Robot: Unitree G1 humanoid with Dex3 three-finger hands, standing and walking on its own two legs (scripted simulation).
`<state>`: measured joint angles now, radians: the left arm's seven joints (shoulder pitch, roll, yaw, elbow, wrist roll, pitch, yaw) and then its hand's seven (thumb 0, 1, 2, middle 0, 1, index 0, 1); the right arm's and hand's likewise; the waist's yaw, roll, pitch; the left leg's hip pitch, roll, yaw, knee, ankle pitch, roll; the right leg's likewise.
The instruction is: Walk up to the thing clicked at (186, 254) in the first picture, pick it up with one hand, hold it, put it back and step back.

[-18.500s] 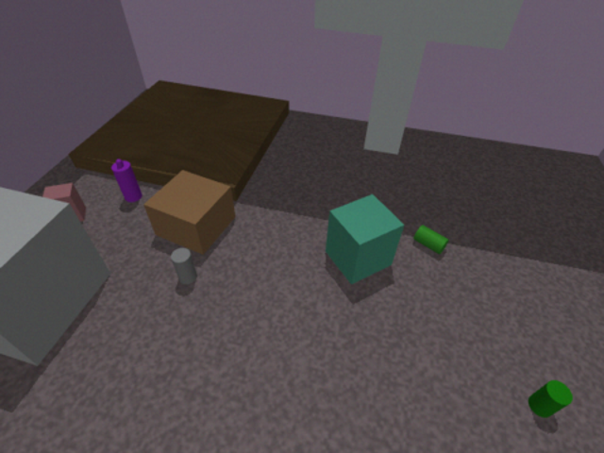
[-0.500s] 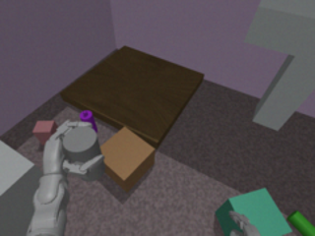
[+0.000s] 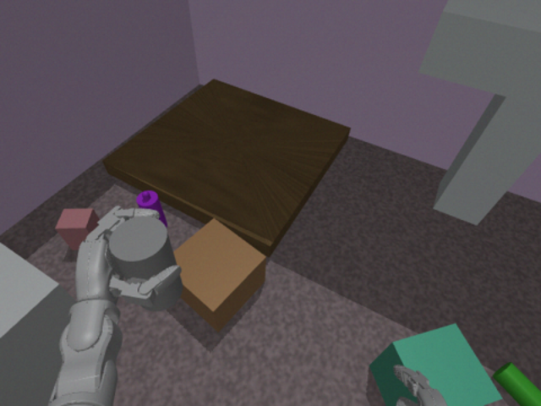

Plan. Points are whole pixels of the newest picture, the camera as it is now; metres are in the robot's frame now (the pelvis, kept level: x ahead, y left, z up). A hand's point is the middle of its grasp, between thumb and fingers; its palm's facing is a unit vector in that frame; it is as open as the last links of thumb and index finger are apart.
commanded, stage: hold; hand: left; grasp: from the side
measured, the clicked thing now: (150, 266) +0.33 +0.17 +0.03
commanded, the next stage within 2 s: crouch in 0.70 s
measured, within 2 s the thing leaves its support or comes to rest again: neither
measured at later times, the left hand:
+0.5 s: hand (143, 257) +0.33 +0.17 +0.06, palm faces +0.12 -0.99 +0.01, open 10.2 cm
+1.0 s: hand (144, 266) +0.32 +0.17 +0.04, palm faces +0.15 -0.99 +0.03, open 10.2 cm
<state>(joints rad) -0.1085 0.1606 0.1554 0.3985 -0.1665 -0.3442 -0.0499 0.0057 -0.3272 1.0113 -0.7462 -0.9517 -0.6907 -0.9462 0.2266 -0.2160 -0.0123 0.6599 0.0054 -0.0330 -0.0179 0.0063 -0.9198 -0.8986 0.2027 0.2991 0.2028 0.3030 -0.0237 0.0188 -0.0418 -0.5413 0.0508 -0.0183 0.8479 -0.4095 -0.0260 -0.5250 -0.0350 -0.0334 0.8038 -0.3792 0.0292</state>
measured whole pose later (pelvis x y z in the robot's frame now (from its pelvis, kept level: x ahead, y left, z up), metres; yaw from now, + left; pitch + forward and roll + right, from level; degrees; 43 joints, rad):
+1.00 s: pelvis -0.01 +0.00 +0.00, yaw +0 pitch +7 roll -1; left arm -0.14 0.15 0.17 0.46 -0.16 -0.37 -0.03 0.01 -0.33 1.01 -0.74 -0.95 -0.69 -0.95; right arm 0.22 -0.21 -0.01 0.66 0.00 -0.04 -0.01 0.01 -0.90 -0.90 0.20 0.30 0.20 0.30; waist -0.02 0.01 -0.04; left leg -0.58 0.05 -0.02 0.87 -0.41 -0.03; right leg -0.57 -0.04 -0.03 0.83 -0.38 0.03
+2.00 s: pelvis -0.09 +0.00 -0.36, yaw -4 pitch +30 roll -5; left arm -0.71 0.44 0.49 1.14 -0.09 -0.78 -0.16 0.00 -0.35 1.03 -0.75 -0.96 -0.70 -0.95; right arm 0.10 -0.28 0.05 0.72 -0.12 -0.02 0.09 0.00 -0.92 -0.91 0.20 0.30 0.20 0.30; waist -0.15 -0.03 -0.08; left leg -2.13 0.01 -0.13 2.26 -0.67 -0.05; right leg -2.10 -0.03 -0.02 2.20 -0.63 0.03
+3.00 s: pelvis -0.09 +0.02 -0.44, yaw -10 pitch +22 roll -12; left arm -0.71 0.64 0.55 1.30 -0.08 -0.89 -0.11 0.00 -0.35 1.04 -0.76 -0.95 -0.70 -0.94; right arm -0.02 -0.34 0.28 0.64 -0.23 0.04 0.15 0.00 -0.93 -0.90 0.20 0.30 0.21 0.30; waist -0.24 -0.13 0.14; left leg -2.27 -0.01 -0.26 2.57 -0.70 -0.04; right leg -2.18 0.02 -0.10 2.40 -0.62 0.07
